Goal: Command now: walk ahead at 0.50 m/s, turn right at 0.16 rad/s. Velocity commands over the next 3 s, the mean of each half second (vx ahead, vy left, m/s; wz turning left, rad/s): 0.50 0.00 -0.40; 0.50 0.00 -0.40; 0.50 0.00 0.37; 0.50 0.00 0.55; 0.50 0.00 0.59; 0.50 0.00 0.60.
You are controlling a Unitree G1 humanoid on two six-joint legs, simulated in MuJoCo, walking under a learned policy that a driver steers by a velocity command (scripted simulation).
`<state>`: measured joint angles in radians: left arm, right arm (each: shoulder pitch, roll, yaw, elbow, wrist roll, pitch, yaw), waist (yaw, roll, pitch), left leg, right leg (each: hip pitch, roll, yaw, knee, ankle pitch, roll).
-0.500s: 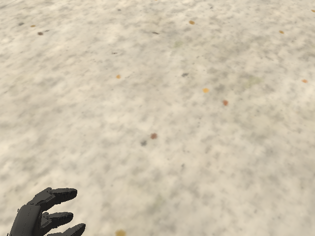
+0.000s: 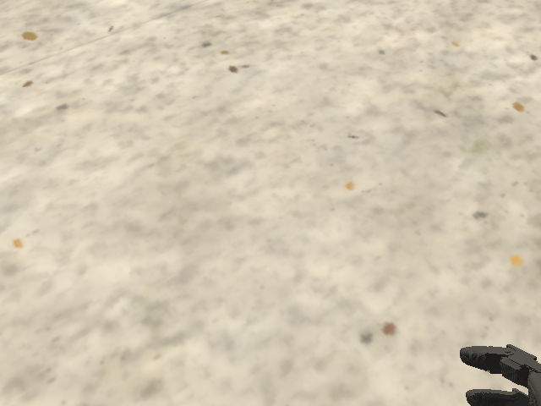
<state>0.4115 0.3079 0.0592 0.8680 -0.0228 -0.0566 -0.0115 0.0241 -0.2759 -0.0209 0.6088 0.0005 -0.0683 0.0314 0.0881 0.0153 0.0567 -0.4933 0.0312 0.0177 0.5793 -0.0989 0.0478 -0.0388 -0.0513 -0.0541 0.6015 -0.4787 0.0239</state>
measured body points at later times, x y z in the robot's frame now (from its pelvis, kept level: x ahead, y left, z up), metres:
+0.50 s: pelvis +0.27 -0.04 +0.00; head +0.30 -0.06 +0.44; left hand +0.53 +0.14 -0.08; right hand +0.22 -0.33 -0.13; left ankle +0.11 +0.11 -0.72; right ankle +0.36 -0.15 -0.72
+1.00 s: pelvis +0.55 -0.11 +0.00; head +0.57 -0.13 +0.45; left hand +0.72 +0.13 -0.11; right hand +0.64 -0.43 -0.07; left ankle +0.72 -0.08 -0.72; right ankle +0.37 -0.15 -0.72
